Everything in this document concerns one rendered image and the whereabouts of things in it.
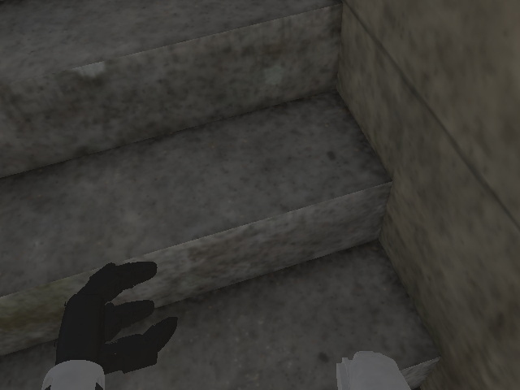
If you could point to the left robot forearm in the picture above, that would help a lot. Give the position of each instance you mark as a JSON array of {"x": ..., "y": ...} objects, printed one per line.
[{"x": 75, "y": 375}]

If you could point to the robot right thigh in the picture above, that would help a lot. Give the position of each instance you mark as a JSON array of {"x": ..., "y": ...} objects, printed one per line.
[{"x": 369, "y": 371}]

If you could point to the left robot hand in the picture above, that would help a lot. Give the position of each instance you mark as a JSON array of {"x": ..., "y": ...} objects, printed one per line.
[{"x": 88, "y": 323}]

